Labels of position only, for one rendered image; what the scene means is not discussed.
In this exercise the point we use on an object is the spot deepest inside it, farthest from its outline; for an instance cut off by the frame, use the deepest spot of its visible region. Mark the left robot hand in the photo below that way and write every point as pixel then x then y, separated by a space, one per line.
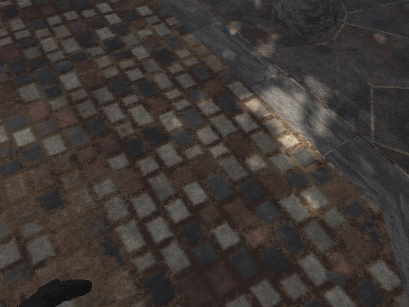
pixel 56 291

